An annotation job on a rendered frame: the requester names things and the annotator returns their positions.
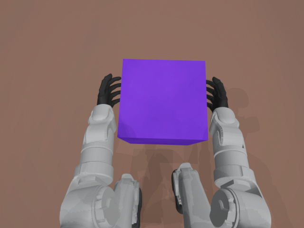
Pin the robot right hand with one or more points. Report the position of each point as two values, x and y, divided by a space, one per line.
219 98

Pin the robot left upper arm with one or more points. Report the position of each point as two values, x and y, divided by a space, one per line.
90 207

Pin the robot right thigh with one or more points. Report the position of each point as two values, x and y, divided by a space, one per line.
195 205

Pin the robot right forearm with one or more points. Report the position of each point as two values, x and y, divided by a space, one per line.
232 168

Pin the robot right upper arm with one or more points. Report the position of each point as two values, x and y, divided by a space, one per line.
231 208

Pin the robot left thigh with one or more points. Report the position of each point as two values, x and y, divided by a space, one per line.
127 195

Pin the robot left hand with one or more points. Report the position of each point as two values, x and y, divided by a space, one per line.
105 96

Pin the carton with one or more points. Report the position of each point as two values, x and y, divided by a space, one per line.
163 102

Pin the robot left forearm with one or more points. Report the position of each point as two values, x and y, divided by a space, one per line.
95 166

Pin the robot thigh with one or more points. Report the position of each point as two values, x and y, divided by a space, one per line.
127 195
195 205

